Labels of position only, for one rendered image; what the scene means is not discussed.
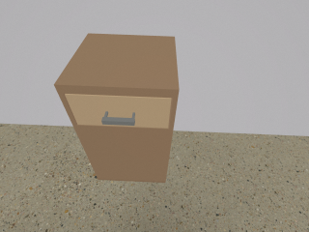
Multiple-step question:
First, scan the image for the cabinet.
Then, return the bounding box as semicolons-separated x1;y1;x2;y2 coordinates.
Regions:
54;33;180;183

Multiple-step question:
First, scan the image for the handle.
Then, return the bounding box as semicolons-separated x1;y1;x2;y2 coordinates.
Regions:
101;111;135;126

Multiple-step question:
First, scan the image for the drawer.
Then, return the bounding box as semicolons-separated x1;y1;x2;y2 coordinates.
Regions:
65;94;172;129

